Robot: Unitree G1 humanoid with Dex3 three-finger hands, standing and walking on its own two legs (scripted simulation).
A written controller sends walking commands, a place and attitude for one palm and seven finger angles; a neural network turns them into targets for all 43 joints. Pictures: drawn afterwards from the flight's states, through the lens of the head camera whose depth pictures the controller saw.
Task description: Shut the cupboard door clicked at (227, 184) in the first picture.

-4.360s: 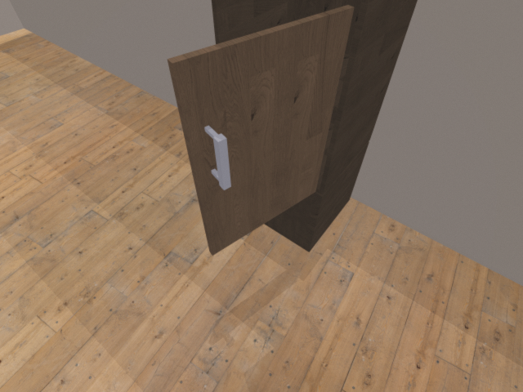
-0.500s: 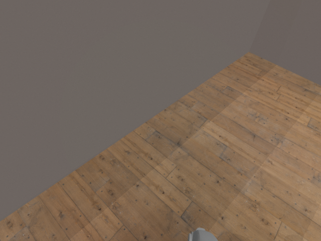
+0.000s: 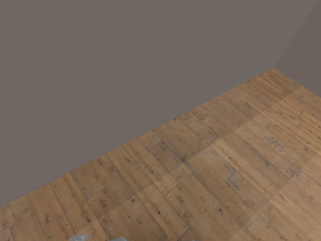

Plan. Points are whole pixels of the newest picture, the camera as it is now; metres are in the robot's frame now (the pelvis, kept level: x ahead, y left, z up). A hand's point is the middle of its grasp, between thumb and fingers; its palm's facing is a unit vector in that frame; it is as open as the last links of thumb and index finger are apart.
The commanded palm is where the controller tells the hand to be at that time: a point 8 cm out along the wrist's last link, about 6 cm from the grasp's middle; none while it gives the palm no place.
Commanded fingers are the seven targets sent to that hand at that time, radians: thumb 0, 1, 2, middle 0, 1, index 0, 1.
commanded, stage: turn to face it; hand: left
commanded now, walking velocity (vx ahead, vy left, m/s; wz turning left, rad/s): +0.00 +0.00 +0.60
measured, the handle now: out of the picture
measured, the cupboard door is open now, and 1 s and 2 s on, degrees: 75 75 75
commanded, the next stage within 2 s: none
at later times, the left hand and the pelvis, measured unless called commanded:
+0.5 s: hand out of the picture +0.03 +0.13 -0.13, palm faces +0.31 -0.91 -0.28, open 7.4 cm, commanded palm none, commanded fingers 0.00 0.90 0.90 -0.20 -0.30 -0.20 -0.30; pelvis +0.04 -0.07 +0.03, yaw +19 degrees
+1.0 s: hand out of the picture +0.00 +0.16 -0.14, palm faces +0.59 -0.76 -0.29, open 7.4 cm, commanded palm none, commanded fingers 0.00 0.90 0.90 -0.20 -0.30 -0.20 -0.30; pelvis +0.04 -0.08 +0.02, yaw +36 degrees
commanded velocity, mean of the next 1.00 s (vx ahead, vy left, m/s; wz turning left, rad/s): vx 0.00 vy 0.00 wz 0.60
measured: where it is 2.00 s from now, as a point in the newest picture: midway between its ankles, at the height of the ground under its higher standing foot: outside the picture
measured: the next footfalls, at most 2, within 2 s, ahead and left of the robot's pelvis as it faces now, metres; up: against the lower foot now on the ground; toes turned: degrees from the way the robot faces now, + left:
right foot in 0.26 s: +0.09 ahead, -0.16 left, +0.00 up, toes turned +6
left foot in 0.70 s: +0.01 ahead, +0.06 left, +0.00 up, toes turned +33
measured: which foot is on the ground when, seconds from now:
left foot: down 0.00-0.26, up 0.28-0.68, down 0.70-1.00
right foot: up 0.00-0.24, down 0.26-0.70, up 0.72-1.00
